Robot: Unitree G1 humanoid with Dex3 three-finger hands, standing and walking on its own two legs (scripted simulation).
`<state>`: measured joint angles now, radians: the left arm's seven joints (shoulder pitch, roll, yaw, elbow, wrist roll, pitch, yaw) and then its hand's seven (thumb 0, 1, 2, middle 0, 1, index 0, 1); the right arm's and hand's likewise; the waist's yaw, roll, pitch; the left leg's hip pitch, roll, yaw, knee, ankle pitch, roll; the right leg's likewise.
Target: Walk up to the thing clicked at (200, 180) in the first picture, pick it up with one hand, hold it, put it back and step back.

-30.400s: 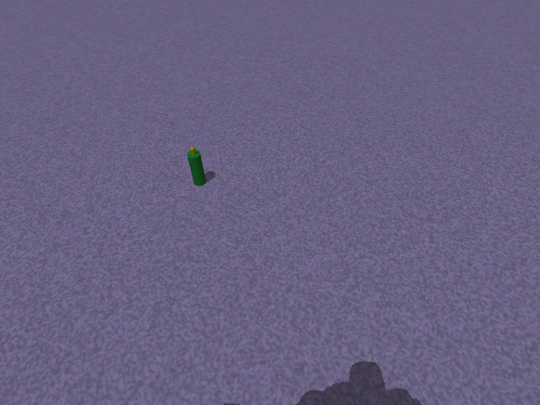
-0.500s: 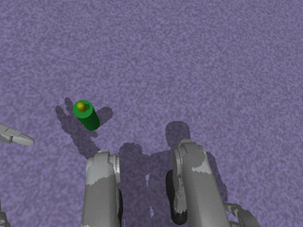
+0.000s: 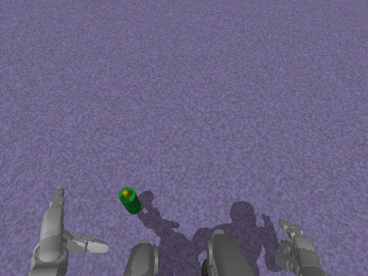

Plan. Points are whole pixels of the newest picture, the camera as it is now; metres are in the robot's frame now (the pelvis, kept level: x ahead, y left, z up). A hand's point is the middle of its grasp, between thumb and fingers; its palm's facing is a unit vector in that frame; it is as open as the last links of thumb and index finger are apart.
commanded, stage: home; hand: left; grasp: from the side
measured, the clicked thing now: (130, 200) +0.43 +0.20 -0.51
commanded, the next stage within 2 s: none
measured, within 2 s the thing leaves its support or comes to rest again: neither
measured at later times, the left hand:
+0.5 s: hand (70, 256) +0.20 +0.19 +0.03, palm faces +0.12 -0.95 -0.29, open 17.5 cm
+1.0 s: hand (74, 249) +0.21 +0.19 +0.03, palm faces +0.11 -0.95 -0.29, open 17.7 cm
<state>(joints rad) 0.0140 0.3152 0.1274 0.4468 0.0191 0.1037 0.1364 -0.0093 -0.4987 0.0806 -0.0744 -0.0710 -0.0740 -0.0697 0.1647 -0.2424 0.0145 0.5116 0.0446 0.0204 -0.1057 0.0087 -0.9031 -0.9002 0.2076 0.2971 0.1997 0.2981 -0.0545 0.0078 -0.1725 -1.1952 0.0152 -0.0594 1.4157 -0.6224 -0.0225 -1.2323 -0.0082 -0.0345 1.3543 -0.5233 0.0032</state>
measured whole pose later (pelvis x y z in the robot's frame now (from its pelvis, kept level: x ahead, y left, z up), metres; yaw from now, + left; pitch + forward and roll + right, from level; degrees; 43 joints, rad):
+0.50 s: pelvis +0.03 +0.01 +0.09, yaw +0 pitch +8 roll -2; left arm 0.48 0.21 -0.02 -0.02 -0.02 0.27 0.16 -0.01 -0.55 0.05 -0.06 -0.06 -0.06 -0.06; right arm 0.28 -0.20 0.03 0.46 0.03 -0.08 -0.18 0.01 -0.90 -0.90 0.21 0.30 0.20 0.30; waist -0.02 0.04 -0.13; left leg -0.62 0.02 -0.04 0.99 -0.51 0.00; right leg -0.65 -0.01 -0.02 0.92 -0.42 0.02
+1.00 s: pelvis +0.04 +0.01 +0.09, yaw +1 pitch +8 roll -2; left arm 0.46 0.21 -0.01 0.01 -0.01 0.27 0.14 -0.01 -0.59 0.02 -0.05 -0.05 -0.05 -0.05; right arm 0.29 -0.20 0.04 0.51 0.02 -0.11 -0.17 0.02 -0.90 -0.90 0.21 0.30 0.20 0.30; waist -0.02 0.03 -0.11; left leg -0.58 0.02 -0.05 0.96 -0.51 -0.01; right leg -0.61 0.00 -0.03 0.90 -0.42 0.01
